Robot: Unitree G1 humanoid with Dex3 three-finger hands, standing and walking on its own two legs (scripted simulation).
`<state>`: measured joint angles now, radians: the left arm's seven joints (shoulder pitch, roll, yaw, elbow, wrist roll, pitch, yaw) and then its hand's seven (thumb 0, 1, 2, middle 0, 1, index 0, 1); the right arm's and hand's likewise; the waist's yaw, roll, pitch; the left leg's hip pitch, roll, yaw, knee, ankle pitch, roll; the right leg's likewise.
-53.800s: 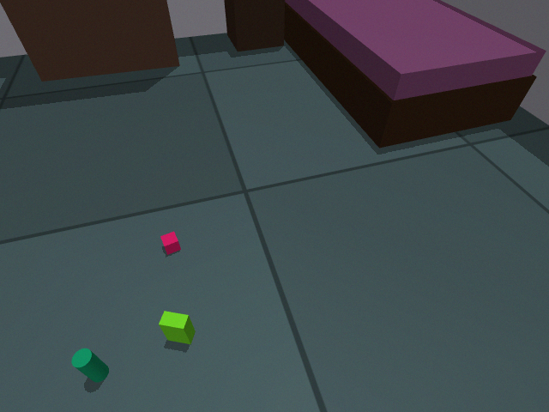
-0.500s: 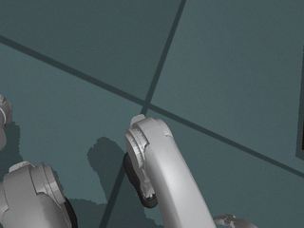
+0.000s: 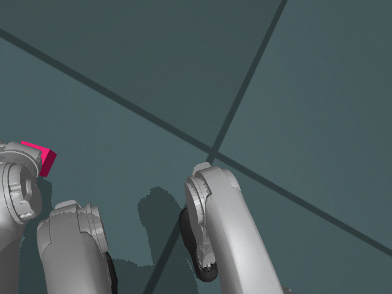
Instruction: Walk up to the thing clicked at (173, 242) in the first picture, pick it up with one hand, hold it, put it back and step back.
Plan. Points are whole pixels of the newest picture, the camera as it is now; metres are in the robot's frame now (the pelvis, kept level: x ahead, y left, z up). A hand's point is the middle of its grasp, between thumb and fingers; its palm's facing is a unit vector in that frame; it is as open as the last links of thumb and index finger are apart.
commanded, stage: rest palm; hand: left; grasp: from above
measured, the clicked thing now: (34, 159) +0.45 +0.26 -0.30
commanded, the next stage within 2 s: close in 0.70 s
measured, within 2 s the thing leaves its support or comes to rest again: neither
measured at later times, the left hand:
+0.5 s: hand (32, 161) +0.44 +0.25 -0.25, palm faces -0.03 -0.47 -0.88, open 13.4 cm
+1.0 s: hand (29, 163) +0.44 +0.26 -0.27, palm faces -0.11 -0.47 -0.88, open 10.5 cm
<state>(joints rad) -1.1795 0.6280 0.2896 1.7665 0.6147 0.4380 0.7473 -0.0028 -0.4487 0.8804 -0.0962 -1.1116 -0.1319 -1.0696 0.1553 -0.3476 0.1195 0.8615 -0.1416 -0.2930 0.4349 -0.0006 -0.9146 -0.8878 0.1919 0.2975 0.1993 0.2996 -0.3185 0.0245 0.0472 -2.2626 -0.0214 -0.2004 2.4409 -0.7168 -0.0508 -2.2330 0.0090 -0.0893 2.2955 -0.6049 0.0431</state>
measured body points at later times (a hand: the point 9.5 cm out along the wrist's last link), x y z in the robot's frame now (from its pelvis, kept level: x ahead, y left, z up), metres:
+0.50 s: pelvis +0.00 +0.01 -0.02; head +0.29 +0.06 +0.32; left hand +0.44 +0.27 -0.20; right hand -0.01 -0.28 -0.09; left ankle +0.07 +0.13 -0.30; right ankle +0.12 -0.12 -0.30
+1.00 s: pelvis +0.01 +0.01 -0.03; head +0.30 +0.07 +0.31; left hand +0.45 +0.28 -0.22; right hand +0.02 -0.25 -0.10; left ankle +0.07 +0.13 -0.30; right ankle +0.12 -0.12 -0.30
